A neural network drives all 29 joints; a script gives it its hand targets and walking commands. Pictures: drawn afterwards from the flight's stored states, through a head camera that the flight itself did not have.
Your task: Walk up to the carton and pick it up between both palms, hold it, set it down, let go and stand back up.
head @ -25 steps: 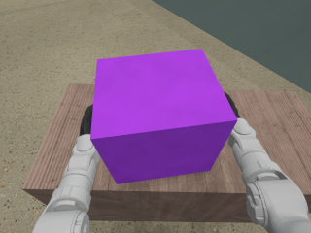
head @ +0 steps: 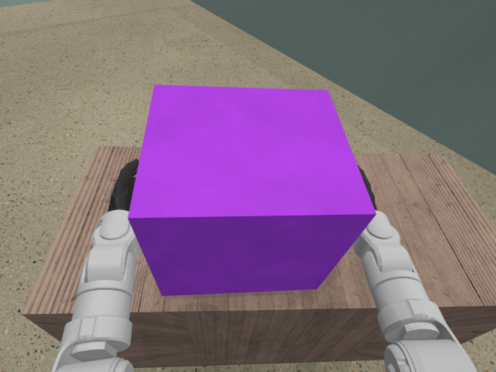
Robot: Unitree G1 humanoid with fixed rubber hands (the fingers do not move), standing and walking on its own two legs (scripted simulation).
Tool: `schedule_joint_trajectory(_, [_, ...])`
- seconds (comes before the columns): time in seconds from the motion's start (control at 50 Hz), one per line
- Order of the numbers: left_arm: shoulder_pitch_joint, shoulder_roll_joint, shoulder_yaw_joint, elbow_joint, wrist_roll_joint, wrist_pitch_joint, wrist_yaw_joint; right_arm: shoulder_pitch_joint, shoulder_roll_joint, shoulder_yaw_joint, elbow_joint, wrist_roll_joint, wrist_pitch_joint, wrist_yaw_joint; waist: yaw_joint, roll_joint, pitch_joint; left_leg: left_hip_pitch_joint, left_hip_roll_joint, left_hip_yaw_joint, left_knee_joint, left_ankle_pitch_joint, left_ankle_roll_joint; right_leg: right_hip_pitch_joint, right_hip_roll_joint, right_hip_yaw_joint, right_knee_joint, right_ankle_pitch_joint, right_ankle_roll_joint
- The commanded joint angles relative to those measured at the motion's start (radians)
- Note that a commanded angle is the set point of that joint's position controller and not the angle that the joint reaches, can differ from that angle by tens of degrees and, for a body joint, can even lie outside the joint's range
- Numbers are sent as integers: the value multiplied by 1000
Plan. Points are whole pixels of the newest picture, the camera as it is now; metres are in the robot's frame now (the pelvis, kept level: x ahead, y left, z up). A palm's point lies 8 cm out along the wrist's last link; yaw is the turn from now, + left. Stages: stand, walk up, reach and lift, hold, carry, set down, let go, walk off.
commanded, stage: reach and lift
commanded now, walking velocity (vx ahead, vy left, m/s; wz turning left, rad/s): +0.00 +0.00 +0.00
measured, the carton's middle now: (242, 195) +0.41 +0.00 +0.05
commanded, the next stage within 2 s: hold in 1.74 s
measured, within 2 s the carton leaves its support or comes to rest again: neither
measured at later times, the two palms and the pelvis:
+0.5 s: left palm (114, 191) +0.35 +0.20 +0.12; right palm (370, 202) +0.34 -0.19 +0.12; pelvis -0.01 +0.00 +0.00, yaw -1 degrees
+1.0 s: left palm (114, 186) +0.35 +0.20 +0.14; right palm (377, 204) +0.33 -0.19 +0.13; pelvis -0.01 +0.01 +0.00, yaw -1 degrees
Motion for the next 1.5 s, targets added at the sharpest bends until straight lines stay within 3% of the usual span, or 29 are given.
schedule_joint_trajectory(0.0, [-627, -596, -486, -277, -87, -49, -135, -716, 549, 387, -430, 38, -65, 121, 15, 84, -497, 215, -39, -2, 29, 371, -45, 157, 22, 32, 43, 377, 24])
schedule_joint_trajectory(0.02, [-638, -610, -500, -275, -110, -53, -139, -764, 552, 386, -484, 32, -67, 115, -6, 50, -523, 209, -40, -10, 30, 358, -36, 162, 24, 30, 50, 382, 26])
schedule_joint_trajectory(0.06, [-672, -617, -518, -314, -120, -64, -133, -769, 584, 413, -506, 32, -61, 118, 13, 65, -585, 208, -39, -12, 28, 359, -29, 158, 27, 32, 47, 358, 26])
schedule_joint_trajectory(0.08, [-645, -585, -466, -218, -91, -50, -138, -728, 575, 383, -421, 10, -32, 117, 11, 40, -479, 191, -43, 0, -1, 273, -22, 133, 14, 38, 36, 298, 31])
schedule_joint_trajectory(0.12, [-750, -564, -441, -281, -97, -43, -144, -729, 579, 355, -369, 15, -15, 114, 0, 22, -440, 143, -41, -2, -22, 177, -5, 127, 8, 34, 19, 213, 38])
schedule_joint_trajectory(0.14, [-735, -587, -456, -255, -87, -29, -146, -742, 557, 330, -374, 10, -19, 121, -3, 60, -406, 156, -39, 5, -25, 149, -13, 95, 7, 28, 15, 171, 34])
schedule_joint_trajectory(0.16, [-709, -549, -387, -117, -48, -6, -165, -744, 543, 282, -301, -29, 0, 123, -1, 32, -335, 115, -43, 20, -57, 24, 10, 75, -6, 37, -9, 64, 37])
schedule_joint_trajectory(0.2, [-756, -577, -410, -188, -60, -5, -159, -811, 553, 280, -321, -32, -21, 142, 12, 72, -409, 119, -36, 21, -47, 50, -1, 79, 0, 26, 11, 59, 26])
schedule_joint_trajectory(0.28, [-757, -568, -390, -236, -76, 6, -174, -816, 575, 327, -406, -9, -9, 118, -8, 22, -537, 150, -47, 20, -17, 152, 10, 201, 2, 34, 38, 236, 43])
schedule_joint_trajectory(0.34, [-701, -511, -320, -156, -41, 22, -188, -802, 596, 349, -392, -2, 15, 102, 25, -3, -447, 108, -56, 29, -30, 109, 27, 223, -12, 47, 37, 232, 60])
schedule_joint_trajectory(0.42, [-683, -501, -344, -220, -30, 63, -215, -732, 553, 318, -364, -9, 33, 87, -20, 26, -365, 157, -54, 38, -22, 158, 6, 209, 1, 39, 31, 268, 51])
schedule_joint_trajectory(0.58, [-612, -517, -461, -446, -84, 113, -226, -694, 538, 410, -566, 74, 64, 60, -49, 110, -424, 265, -53, 3, 44, 400, -51, 236, 33, 16, 57, 417, 42])
schedule_joint_trajectory(0.6, [-666, -495, -464, -484, -83, 112, -223, -669, 526, 383, -530, 62, 77, 60, -73, 105, -382, 273, -47, -2, 37, 382, -54, 193, 36, 8, 43, 359, 40])
schedule_joint_trajectory(0.68, [-643, -496, -465, -451, -89, 138, -226, -713, 508, 378, -583, 61, 96, 70, -57, 85, -357, 250, -47, 6, 7, 249, -40, 179, 26, 12, 20, 229, 37])
schedule_joint_trajectory(0.76, [-690, -499, -488, -478, -115, 141, -201, -730, 492, 373, -596, 76, 108, 82, -53, 109, -418, 299, -42, -9, 24, 315, -54, 123, 38, 6, 30, 243, 31])
schedule_joint_trajectory(0.86, [-638, -492, -424, -393, -94, 165, -211, -733, 516, 401, -575, 88, 133, 86, -13, 67, -389, 237, -53, 8, 2, 267, -32, 198, 25, 25, 24, 277, 37])
schedule_joint_trajectory(0.92, [-621, -499, -432, -452, -109, 177, -217, -719, 518, 418, -635, 103, 139, 77, -25, 40, -456, 271, -57, 8, 18, 346, -33, 232, 32, 28, 42, 387, 42])
schedule_joint_trajectory(0.94, [-606, -453, -367, -378, -59, 190, -225, -695, 494, 385, -549, 90, 164, 75, -12, 56, -349, 240, -55, 12, 1, 276, -25, 206, 21, 31, 27, 313, 44])
schedule_joint_trajectory(0.98, [-609, -453, -374, -392, -77, 191, -236, -731, 516, 411, -603, 98, 160, 66, -11, 4, -378, 221, -64, 15, 12, 273, -15, 253, 21, 40, 40, 375, 47])
schedule_joint_trajectory(1.06, [-679, -467, -415, -475, -85, 186, -239, -712, 531, 401, -570, 92, 166, 73, -29, 52, -363, 222, -57, 12, 0, 259, -23, 218, 20, 38, 36, 300, 42])
schedule_joint_trajectory(1.16, [-658, -465, -420, -494, -96, 192, -236, -733, 532, 419, -643, 113, 168, 63, -40, 51, -409, 234, -65, 6, 24, 286, -24, 256, 21, 39, 51, 382, 46])
schedule_joint_trajectory(1.18, [-657, -432, -377, -399, -66, 207, -244, -724, 507, 383, -539, 93, 193, 61, -34, 64, -297, 217, -60, 10, 2, 205, -16, 216, 13, 42, 25, 288, 51])
schedule_joint_trajectory(1.2, [-680, -464, -406, -459, -80, 205, -242, -741, 532, 400, -590, 107, 181, 66, -34, 73, -346, 231, -60, 16, 0, 224, -21, 215, 17, 34, 28, 271, 47])
schedule_joint_trajectory(1.22, [-689, -436, -366, -415, -59, 216, -246, -703, 515, 363, -506, 80, 200, 68, -44, 58, -273, 212, -56, 16, -18, 163, -13, 176, 13, 33, 15, 212, 49])
schedule_joint_trajectory(1.28, [-764, -499, -469, -552, -126, 198, -229, -772, 533, 385, -610, 105, 165, 71, -67, 107, -464, 278, -51, 0, 19, 288, -37, 194, 30, 20, 36, 285, 36])
schedule_joint_trajectory(1.32, [-734, -489, -484, -500, -135, 199, -214, -796, 521, 398, -650, 122, 178, 70, -65, 88, -476, 310, -54, -1, 30, 312, -42, 182, 30, 20, 31, 296, 36])
schedule_joint_trajectory(1.38, [-749, -479, -429, -421, -124, 228, -218, -806, 516, 363, -565, 105, 209, 75, -60, 56, -363, 228, -57, 6, -11, 145, -16, 147, 25, 21, 4, 154, 41])
schedule_joint_trajectory(1.4, [-723, -469, -396, -396, -95, 232, -225, -802, 520, 357, -559, 98, 212, 77, -33, 46, -328, 193, -52, 11, -27, 94, 1, 162, 8, 32, 3, 126, 43])
schedule_joint_trajectory(1.48, [-702, -453, -372, -411, -83, 253, -230, -804, 504, 373, -558, 119, 220, 75, -29, 71, -374, 226, -57, 14, 0, 215, -18, 204, 23, 39, 26, 253, 37])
